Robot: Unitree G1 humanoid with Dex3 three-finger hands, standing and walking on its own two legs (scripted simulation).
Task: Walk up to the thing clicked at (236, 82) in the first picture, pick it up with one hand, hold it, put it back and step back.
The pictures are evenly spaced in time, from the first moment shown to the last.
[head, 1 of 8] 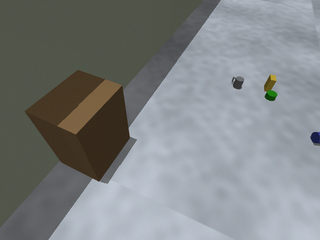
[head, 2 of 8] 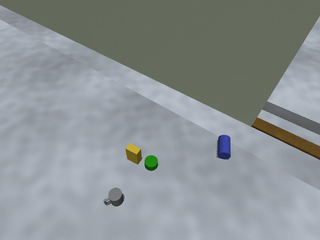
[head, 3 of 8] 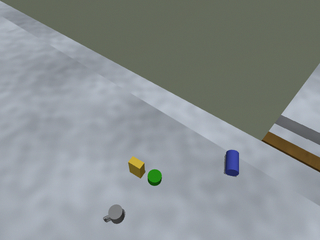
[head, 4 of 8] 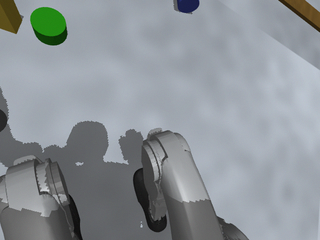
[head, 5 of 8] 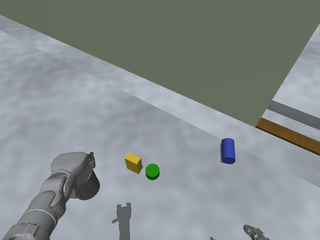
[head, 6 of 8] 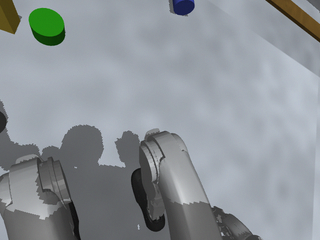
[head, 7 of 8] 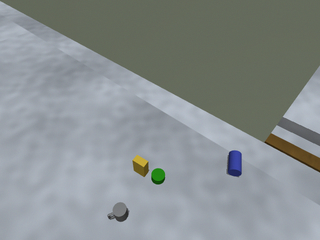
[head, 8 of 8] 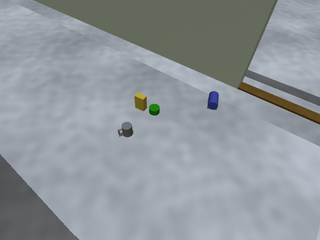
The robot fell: no
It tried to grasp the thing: yes
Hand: left
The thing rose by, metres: 0.65
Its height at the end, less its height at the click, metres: +0.00
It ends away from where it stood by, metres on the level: 0.01
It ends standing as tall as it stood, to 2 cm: yes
